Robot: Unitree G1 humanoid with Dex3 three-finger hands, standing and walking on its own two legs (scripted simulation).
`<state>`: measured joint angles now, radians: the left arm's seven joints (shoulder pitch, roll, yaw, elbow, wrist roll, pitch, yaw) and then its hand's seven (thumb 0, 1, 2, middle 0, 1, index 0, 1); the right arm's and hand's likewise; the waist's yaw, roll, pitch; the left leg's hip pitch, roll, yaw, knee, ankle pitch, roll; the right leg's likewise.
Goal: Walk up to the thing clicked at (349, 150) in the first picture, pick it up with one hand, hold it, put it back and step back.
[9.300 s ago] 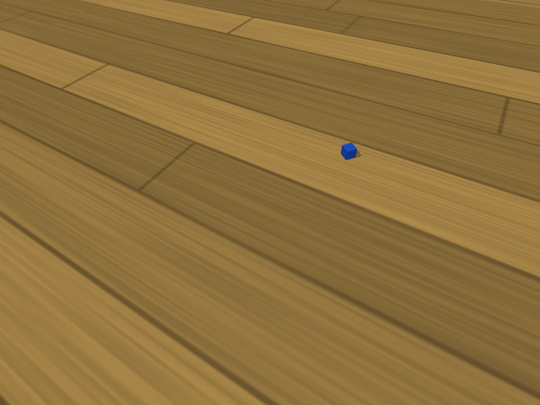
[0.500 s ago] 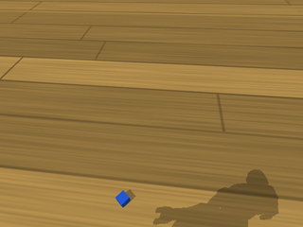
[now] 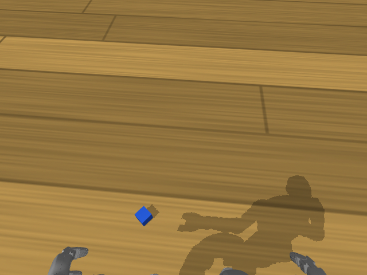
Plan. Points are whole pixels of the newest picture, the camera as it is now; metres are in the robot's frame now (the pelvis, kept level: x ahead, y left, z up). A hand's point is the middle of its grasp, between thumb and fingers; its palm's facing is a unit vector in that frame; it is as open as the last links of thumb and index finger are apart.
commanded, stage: rise first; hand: left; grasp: from above
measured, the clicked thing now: (143, 216) +0.44 +0.21 -0.72
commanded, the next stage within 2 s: none
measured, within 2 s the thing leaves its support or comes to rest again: neither
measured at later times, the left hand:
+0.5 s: hand out of the picture +0.14 +0.28 -0.26, palm faces -0.24 -0.72 -0.66, open 12.6 cm
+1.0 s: hand (112, 238) +0.29 +0.28 -0.45, palm faces -0.27 -0.26 -0.93, open 12.4 cm
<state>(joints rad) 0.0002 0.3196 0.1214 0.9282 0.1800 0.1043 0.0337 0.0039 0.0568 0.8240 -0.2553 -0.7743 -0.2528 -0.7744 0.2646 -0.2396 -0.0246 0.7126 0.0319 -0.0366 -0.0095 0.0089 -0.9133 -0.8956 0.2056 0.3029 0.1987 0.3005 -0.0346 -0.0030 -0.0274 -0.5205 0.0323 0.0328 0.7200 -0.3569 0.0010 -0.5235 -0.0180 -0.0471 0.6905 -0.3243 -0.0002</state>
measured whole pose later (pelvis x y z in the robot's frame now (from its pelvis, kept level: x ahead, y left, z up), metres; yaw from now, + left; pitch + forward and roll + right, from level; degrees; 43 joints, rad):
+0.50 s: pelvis -0.01 +0.00 -0.09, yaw +1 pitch +23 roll -2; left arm 0.02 0.31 0.12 0.75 0.45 0.21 0.21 0.00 -0.28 0.69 -0.37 -0.80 -0.37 -0.80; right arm 0.16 -0.24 -0.02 0.60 -0.01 -0.17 -0.04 0.01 -0.90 -0.89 0.21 0.30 0.20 0.30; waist -0.02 -0.01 -0.15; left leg -1.11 0.03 0.01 1.29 -0.58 0.01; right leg -1.10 -0.04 -0.06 1.26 -0.55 0.00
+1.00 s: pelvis -0.09 -0.01 -0.30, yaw -2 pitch +35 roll -3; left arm -0.74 0.44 0.12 1.31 0.76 0.28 0.57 0.00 -0.27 0.78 -0.34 -0.84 -0.34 -0.83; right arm 0.07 -0.23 0.00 0.83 -0.10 -0.16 0.06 0.01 -0.90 -0.89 0.20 0.30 0.20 0.30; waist -0.13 0.00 -0.18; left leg -1.95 0.06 -0.05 2.00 -0.66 -0.01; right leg -1.94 -0.03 -0.08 1.95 -0.61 -0.04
